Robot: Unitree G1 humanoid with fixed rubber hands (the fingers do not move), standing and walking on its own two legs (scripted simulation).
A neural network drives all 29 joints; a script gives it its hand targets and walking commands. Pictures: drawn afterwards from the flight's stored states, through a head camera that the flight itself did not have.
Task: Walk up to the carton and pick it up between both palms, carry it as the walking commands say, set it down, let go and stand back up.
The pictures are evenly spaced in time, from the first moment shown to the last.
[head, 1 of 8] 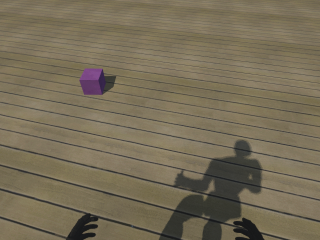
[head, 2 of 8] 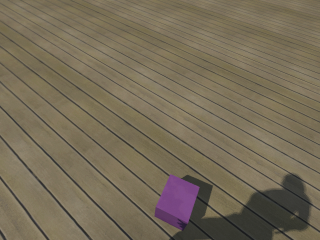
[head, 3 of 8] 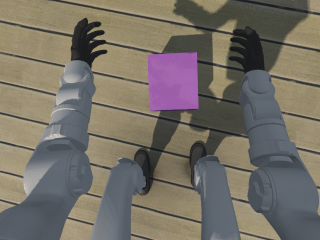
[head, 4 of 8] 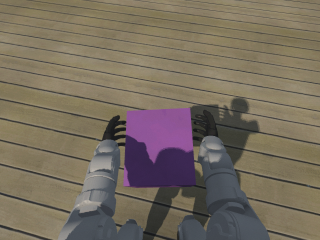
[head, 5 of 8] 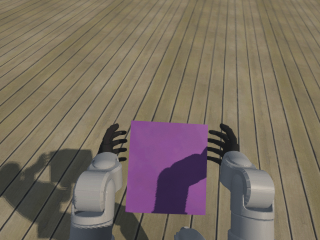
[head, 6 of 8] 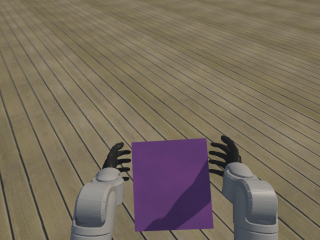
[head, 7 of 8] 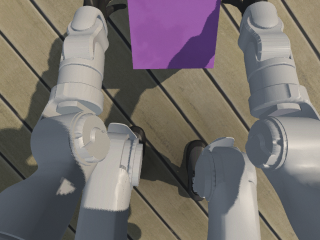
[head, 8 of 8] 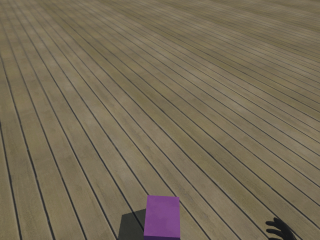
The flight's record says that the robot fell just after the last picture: no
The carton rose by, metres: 0.69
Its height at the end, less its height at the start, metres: +0.00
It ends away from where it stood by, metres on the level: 3.17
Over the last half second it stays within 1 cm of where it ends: yes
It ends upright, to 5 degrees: yes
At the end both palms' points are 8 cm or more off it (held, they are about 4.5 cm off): yes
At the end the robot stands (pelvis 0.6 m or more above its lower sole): yes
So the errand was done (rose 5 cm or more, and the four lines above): yes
